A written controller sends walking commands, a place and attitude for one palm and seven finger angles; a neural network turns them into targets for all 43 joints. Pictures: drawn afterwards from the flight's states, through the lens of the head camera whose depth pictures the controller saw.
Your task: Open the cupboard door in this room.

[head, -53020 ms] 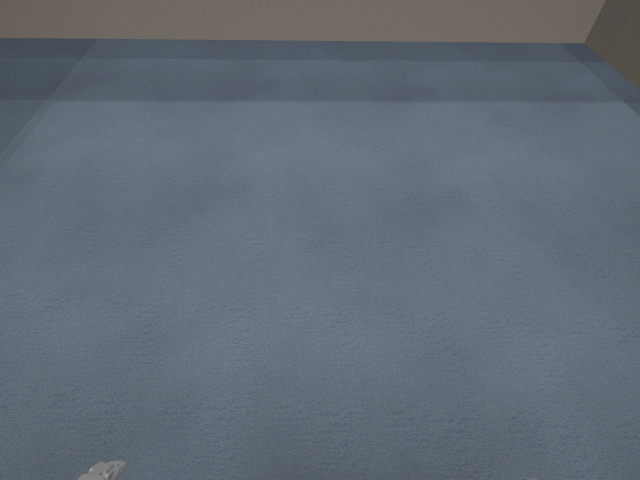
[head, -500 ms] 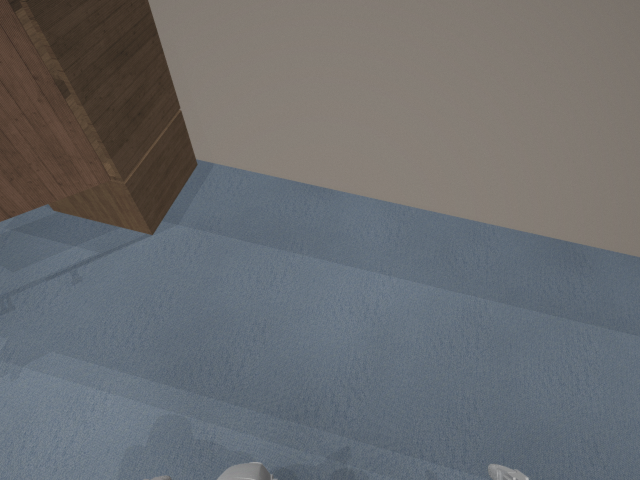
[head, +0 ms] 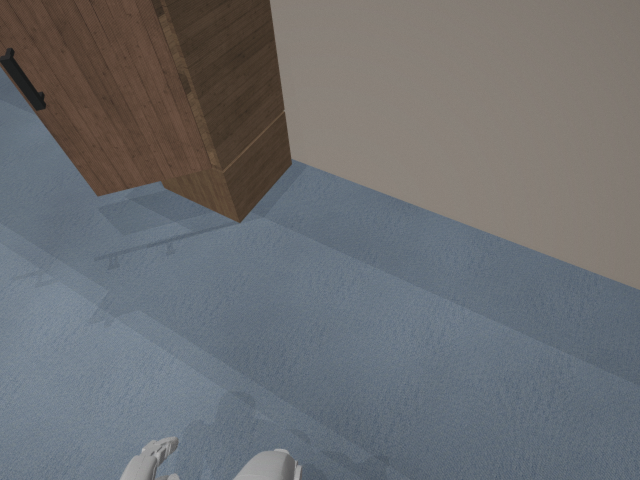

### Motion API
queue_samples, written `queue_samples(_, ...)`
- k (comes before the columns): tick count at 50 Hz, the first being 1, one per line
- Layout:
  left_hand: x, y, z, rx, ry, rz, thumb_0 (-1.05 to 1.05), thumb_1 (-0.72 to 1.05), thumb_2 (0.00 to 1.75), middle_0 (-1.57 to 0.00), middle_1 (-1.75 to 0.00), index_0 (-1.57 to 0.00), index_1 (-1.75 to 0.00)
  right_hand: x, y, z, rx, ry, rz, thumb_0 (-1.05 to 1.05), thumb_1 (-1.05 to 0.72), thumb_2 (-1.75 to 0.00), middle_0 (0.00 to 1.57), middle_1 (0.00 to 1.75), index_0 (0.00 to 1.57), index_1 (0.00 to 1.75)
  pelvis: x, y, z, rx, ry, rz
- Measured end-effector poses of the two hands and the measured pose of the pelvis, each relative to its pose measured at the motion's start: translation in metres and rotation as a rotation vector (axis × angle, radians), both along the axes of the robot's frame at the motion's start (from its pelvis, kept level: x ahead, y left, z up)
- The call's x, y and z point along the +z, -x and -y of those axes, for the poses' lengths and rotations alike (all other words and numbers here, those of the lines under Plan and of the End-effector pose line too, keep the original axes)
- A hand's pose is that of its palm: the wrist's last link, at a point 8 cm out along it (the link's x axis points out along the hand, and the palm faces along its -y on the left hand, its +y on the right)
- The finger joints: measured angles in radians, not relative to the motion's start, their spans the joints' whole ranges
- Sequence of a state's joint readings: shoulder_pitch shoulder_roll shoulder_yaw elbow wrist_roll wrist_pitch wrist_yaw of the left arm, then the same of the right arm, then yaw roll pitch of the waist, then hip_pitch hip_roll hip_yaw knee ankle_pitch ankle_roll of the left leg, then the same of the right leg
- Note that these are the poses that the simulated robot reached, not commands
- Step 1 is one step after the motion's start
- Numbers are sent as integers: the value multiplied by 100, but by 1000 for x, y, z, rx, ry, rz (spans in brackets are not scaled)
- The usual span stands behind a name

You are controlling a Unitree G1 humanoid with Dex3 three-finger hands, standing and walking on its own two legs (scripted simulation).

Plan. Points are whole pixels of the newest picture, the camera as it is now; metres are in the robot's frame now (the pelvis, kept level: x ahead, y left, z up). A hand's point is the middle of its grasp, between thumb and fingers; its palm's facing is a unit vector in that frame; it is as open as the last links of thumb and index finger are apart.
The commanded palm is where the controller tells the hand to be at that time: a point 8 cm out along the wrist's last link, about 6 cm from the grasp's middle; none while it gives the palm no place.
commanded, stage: turn to face it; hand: left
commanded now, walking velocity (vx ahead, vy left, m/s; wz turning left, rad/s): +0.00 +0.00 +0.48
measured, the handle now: (25, 79) +0.93 +0.74 -0.02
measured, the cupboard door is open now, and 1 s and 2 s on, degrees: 48 48 48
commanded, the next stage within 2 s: take the last steps up to it in 0.40 s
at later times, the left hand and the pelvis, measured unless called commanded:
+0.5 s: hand out of the picture +0.02 +0.23 -0.16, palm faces +0.26 -0.93 -0.25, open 7.4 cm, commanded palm none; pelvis +0.02 +0.01 +0.01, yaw +13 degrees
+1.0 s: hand out of the picture -0.04 +0.20 -0.18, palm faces +0.46 -0.87 -0.16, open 7.4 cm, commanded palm none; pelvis +0.09 +0.07 -0.01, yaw +22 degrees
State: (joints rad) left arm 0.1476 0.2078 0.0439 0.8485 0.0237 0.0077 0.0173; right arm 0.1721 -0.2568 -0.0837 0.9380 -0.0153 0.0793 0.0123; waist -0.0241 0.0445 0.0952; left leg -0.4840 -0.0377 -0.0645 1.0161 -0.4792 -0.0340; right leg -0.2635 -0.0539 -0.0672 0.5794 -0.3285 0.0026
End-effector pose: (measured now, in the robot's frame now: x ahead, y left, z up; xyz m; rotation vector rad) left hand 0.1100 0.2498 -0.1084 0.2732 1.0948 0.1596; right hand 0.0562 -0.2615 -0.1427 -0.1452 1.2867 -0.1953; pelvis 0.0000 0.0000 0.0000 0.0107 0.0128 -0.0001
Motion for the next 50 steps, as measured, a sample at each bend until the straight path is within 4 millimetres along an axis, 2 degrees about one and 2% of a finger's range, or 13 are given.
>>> queue_samples(4, -3, 27, 8, 61, 30, -50, 0, 91, 90, -20, -30, -20, -30, 10, -23, 2, 53, 3, 9, 1, -91, -90, 20, 30, 20, 30, 6, -4, 4, 55, -19, 5)
queue_samples(8, -14, 57, 8, 133, 70, -93, 0, 91, 90, -20, -30, -20, -30, 18, -54, -8, 136, 16, 32, 1, -91, -90, 20, 30, 20, 30, 6, -7, 1, 104, -24, 4)
queue_samples(13, -41, 98, -10, 237, 110, -165, 0, 90, 90, -20, -30, -20, -30, 20, -98, -34, 246, 52, 114, 1, -91, -90, 20, 30, 20, 30, -8, -11, -14, 158, 1, -3)
queue_samples(16, -45, 115, -20, 281, 102, -223, 0, 91, 90, -20, -30, -20, -30, 25, -111, -48, 290, 61, 145, 1, -91, -90, 20, 30, 20, 30, -7, -11, -17, 167, 2, 0)
queue_samples(19, -37, 119, -26, 312, 95, -233, 1, 91, 90, -20, -30, -20, -30, 29, -113, -57, 315, 58, 146, 1, -91, -90, 20, 30, 20, 30, 0, -12, -17, 188, 14, -2)
queue_samples(23, -25, 113, -26, 328, 83, -198, 1, 91, 90, -20, -30, -19, -30, 27, -109, -62, 333, 30, 117, 1, -91, -90, 20, 30, 20, 30, 6, -14, -13, 208, 21, -2)
queue_samples(27, -17, 101, -17, 330, 66, -152, 0, 91, 90, -20, -30, -19, -30, 16, -100, -57, 331, -6, 78, 1, -91, -90, 20, 30, 20, 30, 6, -17, -2, 230, 19, 1)
queue_samples(30, -18, 95, -6, 331, 46, -107, 0, 91, 90, -20, -30, -19, -30, 1, -96, -46, 321, -34, 49, 1, -91, -90, 20, 30, 20, 30, -3, -23, 9, 243, -6, -1)
queue_samples(33, -13, 100, 8, 357, 58, -100, 0, 91, 90, -20, -30, -19, -30, -3, -96, -38, 333, -39, -1, 1, -91, -90, 20, 30, 20, 30, 0, -28, 10, 271, 0, 10)
queue_samples(39, -9, 119, 27, 423, 121, -170, 0, 91, 90, -20, -30, -20, -30, 13, -113, -37, 352, -20, -42, 1, -91, -90, 20, 30, 20, 30, 13, -50, -1, 319, -13, -8)
queue_samples(44, -16, 143, 30, 506, 177, -250, 0, 91, 90, -20, -30, -20, -30, 18, -150, -67, 426, -4, -45, 1, -91, -90, 20, 30, 19, 30, 13, -69, -24, 363, -18, -15)
queue_samples(47, -25, 160, 22, 558, 209, -319, 0, 91, 90, -20, -30, -20, -30, 18, -184, -102, 483, -3, -7, 1, -91, -90, 20, 30, 19, 30, 7, -81, -45, 378, -13, -13)
queue_samples(50, -41, 172, 5, 586, 239, -393, 0, 90, 90, -20, -30, -20, -30, 12, -218, -140, 523, 1, 88, 1, -91, -90, 20, 30, 19, 30, -8, -93, -72, 385, 1, -6)
